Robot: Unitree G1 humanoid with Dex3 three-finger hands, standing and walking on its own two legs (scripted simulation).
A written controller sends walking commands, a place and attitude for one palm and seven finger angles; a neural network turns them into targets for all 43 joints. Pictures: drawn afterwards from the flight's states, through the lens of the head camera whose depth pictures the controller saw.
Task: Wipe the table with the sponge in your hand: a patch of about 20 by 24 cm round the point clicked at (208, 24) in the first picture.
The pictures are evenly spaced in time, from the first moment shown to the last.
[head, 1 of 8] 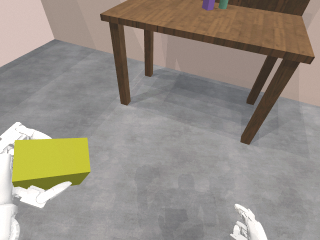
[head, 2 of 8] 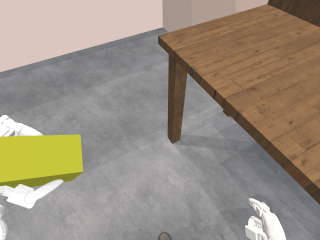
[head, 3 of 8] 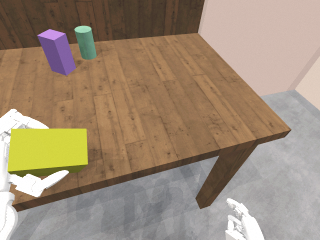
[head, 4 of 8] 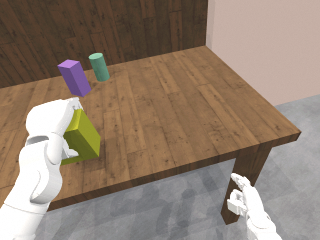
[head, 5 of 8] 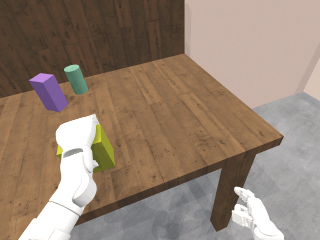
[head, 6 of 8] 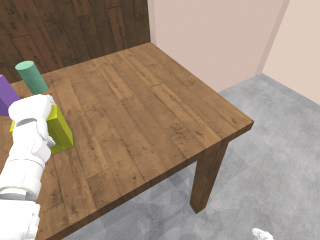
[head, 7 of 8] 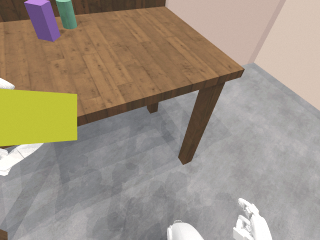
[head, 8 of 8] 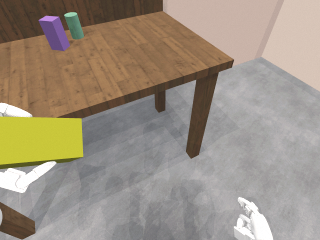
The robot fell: no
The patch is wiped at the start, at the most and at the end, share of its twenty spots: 0.00 0.85 0.85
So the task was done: no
